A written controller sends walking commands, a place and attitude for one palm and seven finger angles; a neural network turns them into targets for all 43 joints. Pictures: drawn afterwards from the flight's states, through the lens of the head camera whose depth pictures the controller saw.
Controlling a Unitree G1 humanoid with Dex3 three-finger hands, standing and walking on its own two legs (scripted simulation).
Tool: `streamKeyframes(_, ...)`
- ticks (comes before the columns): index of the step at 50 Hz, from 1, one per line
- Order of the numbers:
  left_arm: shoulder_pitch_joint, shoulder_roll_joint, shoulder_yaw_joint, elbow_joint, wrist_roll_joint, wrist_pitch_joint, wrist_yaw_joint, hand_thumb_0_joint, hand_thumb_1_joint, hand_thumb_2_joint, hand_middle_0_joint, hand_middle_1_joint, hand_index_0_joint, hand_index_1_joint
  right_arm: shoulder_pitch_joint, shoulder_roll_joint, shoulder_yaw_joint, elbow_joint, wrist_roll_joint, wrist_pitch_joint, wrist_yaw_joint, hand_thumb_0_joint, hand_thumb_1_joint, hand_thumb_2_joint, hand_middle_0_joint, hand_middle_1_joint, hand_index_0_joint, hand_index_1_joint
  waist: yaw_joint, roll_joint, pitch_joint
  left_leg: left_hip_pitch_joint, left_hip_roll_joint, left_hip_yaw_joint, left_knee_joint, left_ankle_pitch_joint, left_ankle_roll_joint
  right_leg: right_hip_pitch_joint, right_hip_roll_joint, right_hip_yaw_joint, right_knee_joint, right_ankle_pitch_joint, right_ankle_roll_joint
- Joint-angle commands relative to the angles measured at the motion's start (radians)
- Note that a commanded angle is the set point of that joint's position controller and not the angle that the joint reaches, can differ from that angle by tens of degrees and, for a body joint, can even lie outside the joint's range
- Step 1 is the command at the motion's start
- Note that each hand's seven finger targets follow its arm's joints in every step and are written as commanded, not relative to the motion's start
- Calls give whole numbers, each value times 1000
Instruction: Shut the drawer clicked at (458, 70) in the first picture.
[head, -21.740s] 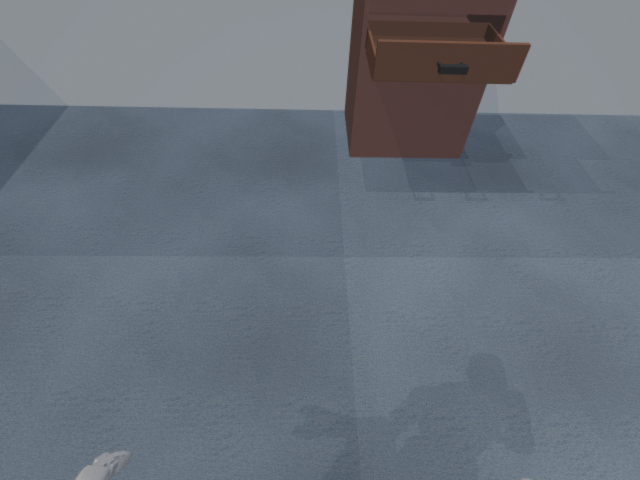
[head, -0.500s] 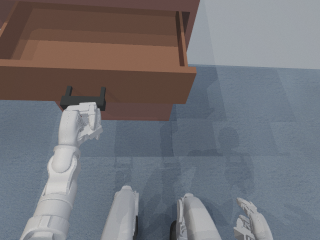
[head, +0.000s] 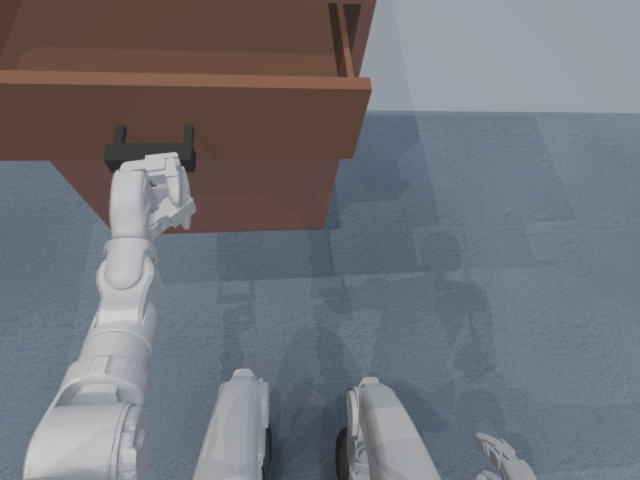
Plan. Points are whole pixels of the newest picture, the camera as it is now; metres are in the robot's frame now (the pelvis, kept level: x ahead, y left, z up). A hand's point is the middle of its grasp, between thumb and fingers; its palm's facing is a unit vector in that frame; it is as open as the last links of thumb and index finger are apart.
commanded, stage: push the drawer shut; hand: left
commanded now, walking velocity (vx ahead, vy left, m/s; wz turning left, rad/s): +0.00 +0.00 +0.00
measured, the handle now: (153, 144) +0.52 +0.21 +0.02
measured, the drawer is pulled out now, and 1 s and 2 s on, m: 0.15 0.04 0.00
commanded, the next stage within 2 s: pull the fist back off the drawer in 1.66 s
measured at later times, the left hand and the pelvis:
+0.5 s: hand (193, 157) +0.51 +0.16 +0.02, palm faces +0.06 -1.00 -0.05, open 3.3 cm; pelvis +0.00 -0.01 -0.01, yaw -1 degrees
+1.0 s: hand (193, 127) +0.55 +0.17 +0.02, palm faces +0.07 -1.00 -0.04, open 3.4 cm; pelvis -0.01 +0.00 -0.02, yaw -2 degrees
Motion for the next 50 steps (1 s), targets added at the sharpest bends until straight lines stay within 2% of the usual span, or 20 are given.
streamKeyframes(1, -504, 165, 32, -204, -2, -78, 7, 0, 900, 900, -1400, -1600, -1400, -1600, 96, -188, -72, -74, -6, -8, -10, 0, -900, -900, 200, 300, 200, 300, -53, 122, -525, 574, 9, -92, -210, 162, -26, 40, 19, 9, -194, 156, -34)
streamKeyframes(2, -527, 161, 24, -210, 1, -79, 6, 0, 900, 900, -1400, -1600, -1400, -1600, 100, -186, -72, -72, -7, -6, -9, 0, -900, -900, 200, 300, 200, 300, -56, 141, -538, 580, 8, -86, -203, 179, -24, 43, 18, 12, -196, 165, -34)
streamKeyframes(8, -601, 228, 77, -116, 9, -85, 1, 0, 900, 900, -1400, -1600, -1400, -1600, 119, -184, -66, -64, -11, 10, -8, 0, -900, -900, 200, 300, 200, 300, -70, 82, -525, 475, 1, -57, -170, 166, -5, 103, 25, 31, -205, 161, -28)
streamKeyframes(11, -650, 274, 102, -53, 18, -89, -6, 0, 900, 900, -1400, -1600, -1400, -1600, 122, -185, -60, -57, -11, 18, -9, 0, -900, -900, 200, 300, 200, 300, -83, 78, -486, 418, 0, -43, -156, 125, 0, 105, 28, 43, -215, 135, -25)
streamKeyframes(16, -681, 325, 140, -29, 17, -96, -27, 0, 900, 900, -1400, -1600, -1400, -1600, 138, -189, -57, -61, -16, 28, -4, 0, -900, -900, 200, 300, 200, 300, -74, 120, -544, 429, 2, -38, -140, 177, 2, 124, 32, 48, -203, 169, -29)
streamKeyframes(19, -716, 332, 140, -12, 19, -90, -41, 0, 900, 900, -1400, -1600, -1400, -1600, 152, -192, -57, -59, -17, 35, 0, 0, -900, -900, 200, 300, 200, 300, -84, 142, -556, 448, 5, -44, -133, 200, 2, 103, 34, 42, -195, 184, -30)
streamKeyframes(22, -747, 338, 139, -6, 16, -77, -48, 0, 900, 900, -1400, -1600, -1400, -1600, 163, -193, -58, -56, -17, 44, 3, 0, -900, -900, 200, 300, 200, 300, -99, 131, -563, 442, 8, -41, -124, 216, 7, 116, 36, 48, -201, 204, -26)
streamKeyframes(24, -748, 375, 172, -3, 16, -75, -51, 0, 900, 900, -1400, -1600, -1400, -1600, 172, -196, -57, -58, -18, 46, 4, 0, -900, -900, 200, 300, 200, 300, -88, 152, -588, 454, 9, -43, -120, 245, 5, 121, 37, 45, -192, 223, -28)
streamKeyframes(25, -760, 384, 178, -15, 14, -74, -52, 0, 900, 900, -1400, -1600, -1400, -1600, 173, -197, -58, -58, -18, 50, 4, 0, -900, -900, 200, 300, 200, 300, -93, 136, -601, 445, 10, -40, -114, 250, 8, 135, 37, 48, -193, 232, -25)
streamKeyframes(27, -768, 400, 186, 8, 16, -66, -56, 0, 900, 900, -1400, -1600, -1400, -1600, 177, -197, -54, -56, -18, 53, 5, 0, -900, -900, 200, 300, 200, 300, -99, 121, -575, 408, 11, -37, -112, 231, 10, 145, 39, 52, -198, 221, -24)
streamKeyframes(29, -796, 416, 195, 24, 20, -63, -58, 0, 900, 900, -1400, -1600, -1400, -1600, 184, -200, -50, -53, -20, 55, 6, 0, -900, -900, 200, 300, 200, 300, -104, 140, -555, 415, 13, -47, -113, 228, 9, 111, 42, 43, -189, 210, -26)
streamKeyframes(30, -811, 395, 174, 23, 22, -62, -60, 0, 900, 900, -1400, -1600, -1400, -1600, 185, -198, -51, -53, -19, 56, 8, 0, -900, -900, 200, 300, 200, 300, -111, 155, -554, 425, 12, -47, -113, 226, 9, 95, 42, 43, -191, 206, -27)
streamKeyframes(32, -824, 432, 203, 31, 25, -59, -55, 0, 900, 900, -1400, -1600, -1400, -1600, 193, -203, -50, -51, -22, 57, 7, 0, -900, -900, 200, 300, 200, 300, -109, 147, -558, 413, 15, -50, -108, 220, 10, 96, 43, 41, -188, 199, -27)
streamKeyframes(33, -841, 420, 189, 32, 27, -61, -57, 0, 900, 900, -1400, -1600, -1400, -1600, 196, -203, -50, -52, -23, 55, 9, 0, -900, -900, 200, 300, 200, 300, -114, 173, -569, 435, 14, -56, -108, 230, 9, 71, 43, 37, -178, 201, -30)
streamKeyframes(35, -865, 438, 198, 65, 30, -52, -55, 0, 900, 900, -1400, -1600, -1400, -1600, 202, -207, -46, -46, -23, 58, 9, 0, -900, -900, 200, 300, 200, 300, -128, 148, -542, 404, 16, -57, -105, 196, 11, 62, 45, 37, -185, 177, -27)
streamKeyframes(37, -906, 441, 184, 67, 42, -48, -53, 0, 900, 900, -1400, -1600, -1400, -1600, 206, -207, -44, -45, -24, 58, 9, 0, -900, -900, 200, 300, 200, 300, -137, 174, -537, 406, 16, -62, -107, 179, 11, 40, 46, 33, -181, 162, -28)
streamKeyframes(40, -936, 453, 195, 51, 52, -51, -48, 0, 900, 900, -1400, -1600, -1400, -1600, 223, -215, -47, -41, -31, 58, 12, 0, -900, -900, 200, 300, 200, 300, -131, 226, -601, 485, 20, -84, -106, 231, 3, -3, 43, 18, -158, 185, -34)
streamKeyframes(45, -1013, 442, 167, 89, 67, -24, -37, 0, 900, 900, -1400, -1600, -1400, -1600, 240, -219, -41, -30, -34, 63, 15, 0, -900, -900, 200, 300, 200, 300, -170, 222, -561, 473, 26, -102, -105, 194, 5, -56, 45, 10, -156, 163, -31)
streamKeyframes(48, -1064, 498, 192, 87, 85, -18, -26, 0, 900, 900, -1400, -1600, -1400, -1600, 250, -226, -35, -31, -38, 63, 13, 0, -900, -900, 200, 300, 200, 300, -170, 256, -583, 485, 27, -117, -109, 174, 3, -81, 44, 6, -143, 148, -35)
streamKeyframes(50, -1081, 488, 179, 97, 94, -10, -21, 0, 900, 900, -1400, -1600, -1400, -1600, 256, -223, -34, -31, -40, 63, 16, 0, -900, -900, 200, 300, 200, 300, -177, 262, -594, 490, 28, -120, -104, 180, 3, -86, 46, 4, -144, 151, -35)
